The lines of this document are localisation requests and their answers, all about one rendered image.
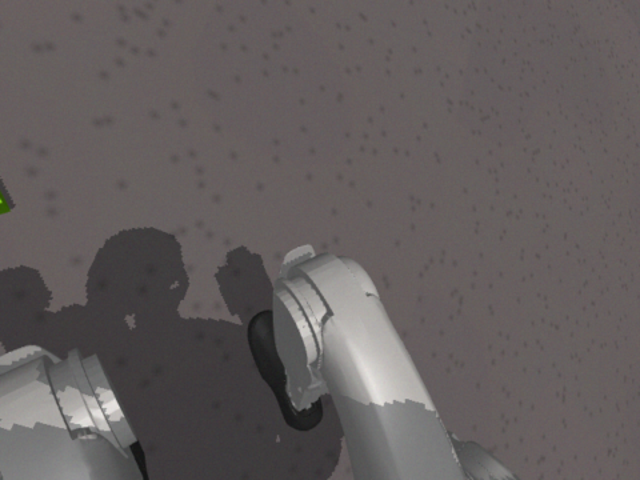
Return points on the left robot foot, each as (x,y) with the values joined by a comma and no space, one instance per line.
(139,456)

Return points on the carton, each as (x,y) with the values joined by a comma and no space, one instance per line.
(4,208)

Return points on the right robot hand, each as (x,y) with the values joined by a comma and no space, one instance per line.
(479,464)

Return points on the right robot foot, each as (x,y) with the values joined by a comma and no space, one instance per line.
(262,345)

